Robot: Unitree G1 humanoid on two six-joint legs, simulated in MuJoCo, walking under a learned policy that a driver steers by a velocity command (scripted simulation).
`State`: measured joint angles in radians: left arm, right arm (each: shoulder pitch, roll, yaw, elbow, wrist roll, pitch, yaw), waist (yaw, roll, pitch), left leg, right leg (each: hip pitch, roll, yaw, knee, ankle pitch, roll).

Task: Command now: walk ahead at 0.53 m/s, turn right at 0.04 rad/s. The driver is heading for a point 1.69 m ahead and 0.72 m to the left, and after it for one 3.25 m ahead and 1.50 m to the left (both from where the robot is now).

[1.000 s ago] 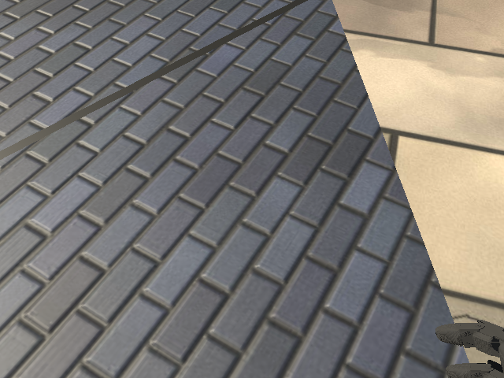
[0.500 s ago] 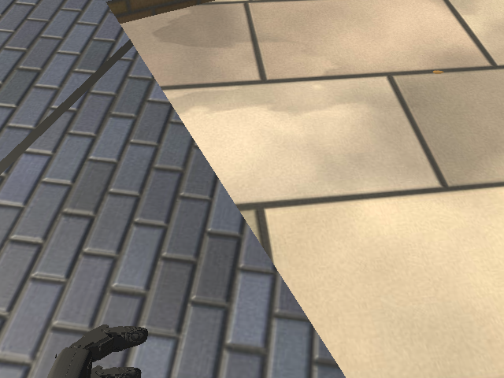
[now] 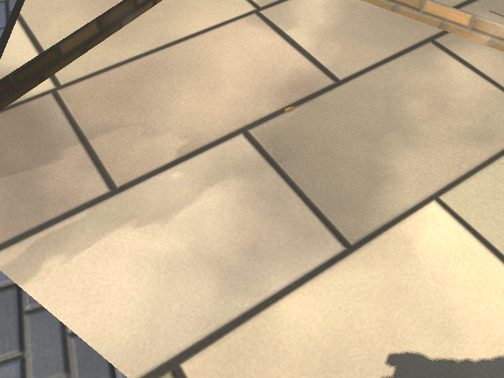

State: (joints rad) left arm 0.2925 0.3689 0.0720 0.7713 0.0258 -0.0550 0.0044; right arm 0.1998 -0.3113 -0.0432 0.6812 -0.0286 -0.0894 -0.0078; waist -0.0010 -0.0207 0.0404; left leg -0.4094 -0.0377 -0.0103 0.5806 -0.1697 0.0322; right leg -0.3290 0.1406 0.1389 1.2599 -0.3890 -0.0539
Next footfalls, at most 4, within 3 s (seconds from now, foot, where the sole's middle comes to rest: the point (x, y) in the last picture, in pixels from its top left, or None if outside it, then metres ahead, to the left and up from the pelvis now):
0.30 right None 0.33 -0.08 -0.88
0.84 left None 0.22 0.19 -0.76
1.56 right None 0.32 -0.01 -0.88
2.34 left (82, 343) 0.52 0.48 -0.76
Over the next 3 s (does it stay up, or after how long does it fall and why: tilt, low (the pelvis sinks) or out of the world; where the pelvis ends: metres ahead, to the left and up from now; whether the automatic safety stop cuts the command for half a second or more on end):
stays up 0.93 0.68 -0.11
